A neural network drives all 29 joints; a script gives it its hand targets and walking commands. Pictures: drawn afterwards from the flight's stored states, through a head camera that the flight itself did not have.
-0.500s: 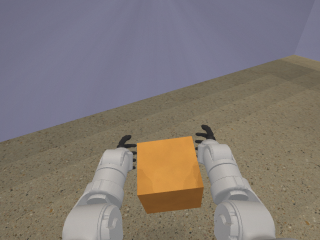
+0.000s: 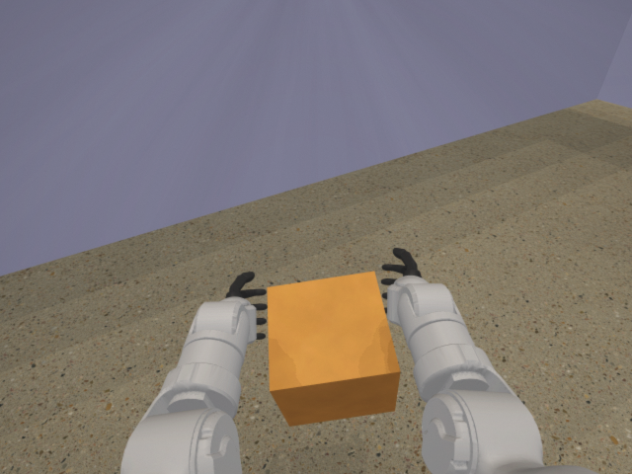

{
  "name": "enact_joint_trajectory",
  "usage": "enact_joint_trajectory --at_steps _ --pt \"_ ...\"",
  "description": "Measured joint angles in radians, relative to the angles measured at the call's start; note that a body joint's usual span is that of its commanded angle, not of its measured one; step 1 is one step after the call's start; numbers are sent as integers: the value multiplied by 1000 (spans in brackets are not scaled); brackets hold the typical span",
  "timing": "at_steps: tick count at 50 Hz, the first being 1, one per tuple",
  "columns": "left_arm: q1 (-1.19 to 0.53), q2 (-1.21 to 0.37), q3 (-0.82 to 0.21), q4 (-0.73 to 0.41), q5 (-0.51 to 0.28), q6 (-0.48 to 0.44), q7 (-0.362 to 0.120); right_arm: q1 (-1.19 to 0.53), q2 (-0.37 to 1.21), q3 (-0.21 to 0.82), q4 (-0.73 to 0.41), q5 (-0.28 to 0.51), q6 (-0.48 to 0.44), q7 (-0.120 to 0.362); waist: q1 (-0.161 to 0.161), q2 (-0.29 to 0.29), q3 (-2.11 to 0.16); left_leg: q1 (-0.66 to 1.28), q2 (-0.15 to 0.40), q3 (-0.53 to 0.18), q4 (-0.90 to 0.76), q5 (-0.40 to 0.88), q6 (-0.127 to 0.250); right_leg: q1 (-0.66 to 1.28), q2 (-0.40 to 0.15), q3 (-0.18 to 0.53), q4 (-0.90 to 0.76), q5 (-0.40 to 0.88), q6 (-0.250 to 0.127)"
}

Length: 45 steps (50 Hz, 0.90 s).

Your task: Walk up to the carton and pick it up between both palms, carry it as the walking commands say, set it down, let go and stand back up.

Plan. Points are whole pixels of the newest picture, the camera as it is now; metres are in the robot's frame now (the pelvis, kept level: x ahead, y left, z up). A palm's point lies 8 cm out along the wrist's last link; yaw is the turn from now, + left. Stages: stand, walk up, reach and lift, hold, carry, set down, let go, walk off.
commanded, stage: reach and lift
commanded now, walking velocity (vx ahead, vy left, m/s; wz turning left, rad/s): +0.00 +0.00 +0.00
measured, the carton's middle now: (331, 349) +0.32 -0.02 -0.02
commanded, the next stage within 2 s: hold in 0.48 s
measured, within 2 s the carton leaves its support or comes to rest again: neither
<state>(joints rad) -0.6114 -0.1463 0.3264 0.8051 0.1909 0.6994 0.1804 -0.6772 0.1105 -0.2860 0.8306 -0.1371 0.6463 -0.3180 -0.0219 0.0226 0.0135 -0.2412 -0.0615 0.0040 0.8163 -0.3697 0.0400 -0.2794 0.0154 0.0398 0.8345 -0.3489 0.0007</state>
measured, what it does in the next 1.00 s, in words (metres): stands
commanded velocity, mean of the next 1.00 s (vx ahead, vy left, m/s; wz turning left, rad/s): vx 0.00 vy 0.00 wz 0.11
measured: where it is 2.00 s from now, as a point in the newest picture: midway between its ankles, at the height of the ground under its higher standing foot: outside the picture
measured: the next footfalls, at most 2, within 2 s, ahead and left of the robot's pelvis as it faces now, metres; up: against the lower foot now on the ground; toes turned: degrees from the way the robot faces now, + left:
none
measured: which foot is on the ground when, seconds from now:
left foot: down 0.00-1.00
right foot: down 0.00-1.00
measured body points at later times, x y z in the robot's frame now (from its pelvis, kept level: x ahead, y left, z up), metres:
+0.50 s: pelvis +0.00 +0.00 +0.00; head -0.09 -0.01 +0.44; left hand +0.32 +0.11 +0.05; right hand +0.34 -0.13 +0.08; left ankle +0.06 +0.10 -0.70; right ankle +0.08 -0.11 -0.70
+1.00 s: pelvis -0.01 +0.01 +0.00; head -0.07 +0.01 +0.44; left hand +0.31 +0.12 +0.06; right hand +0.34 -0.13 +0.08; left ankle +0.03 +0.10 -0.70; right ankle +0.08 -0.11 -0.70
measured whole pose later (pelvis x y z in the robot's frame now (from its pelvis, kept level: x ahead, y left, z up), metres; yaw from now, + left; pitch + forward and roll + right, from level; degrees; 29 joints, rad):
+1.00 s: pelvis -0.01 +0.01 +0.00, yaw +1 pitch -7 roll +0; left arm -0.48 -0.20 0.25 0.45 0.19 0.85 0.19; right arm -0.66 0.11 -0.26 0.66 -0.14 0.73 -0.24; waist -0.03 0.01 -0.02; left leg -0.33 -0.05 0.00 0.85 -0.41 0.04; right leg -0.40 0.01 0.04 0.83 -0.32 0.01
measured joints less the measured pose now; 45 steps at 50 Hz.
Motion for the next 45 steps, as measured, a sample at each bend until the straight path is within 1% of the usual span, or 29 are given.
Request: enact_joint_trajectory --at_steps 8,28,42,44,45 --pt "32 -3 -13 -46 0 4 -13 0 1 0 0 0 0 11 0 0 0 2 0 0 0 0 0 2 0 0 -1 0 0" --pt "96 -20 -47 -124 0 35 -10 0 1 0 0 0 12 13 0 0 0 15 0 0 0 0 0 16 0 0 -1 0 0" --pt "116 -26 -54 -145 0 51 -9 7 1 0 0 0 13 20 -1 0 0 27 0 0 -1 3 0 28 0 0 -1 4 0" --pt "124 -28 -54 -172 0 74 -16 10 1 0 -10 0 26 27 -1 0 -17 2 -1 0 3 -6 0 4 -1 0 -2 4 -6" --pt "127 -32 -54 -196 1 88 -18 12 1 0 -26 0 36 34 -1 -2 -25 -23 -4 0 19 -38 0 -16 -2 1 -2 7 -9"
